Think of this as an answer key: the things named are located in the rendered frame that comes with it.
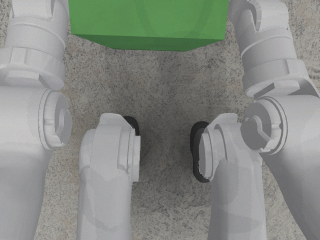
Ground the robot left upper arm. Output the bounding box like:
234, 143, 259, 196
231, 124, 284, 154
0, 86, 73, 240

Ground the robot right thigh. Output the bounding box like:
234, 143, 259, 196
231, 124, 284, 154
199, 123, 267, 240

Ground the robot right forearm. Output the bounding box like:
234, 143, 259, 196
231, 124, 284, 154
227, 0, 320, 100

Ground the robot left shin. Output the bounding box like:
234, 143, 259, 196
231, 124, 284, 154
78, 113, 132, 175

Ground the robot right upper arm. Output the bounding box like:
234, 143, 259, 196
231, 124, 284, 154
240, 94, 320, 240

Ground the robot left forearm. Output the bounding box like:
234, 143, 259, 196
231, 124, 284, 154
0, 0, 70, 91

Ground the carton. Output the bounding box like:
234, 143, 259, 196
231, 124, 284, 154
68, 0, 229, 52

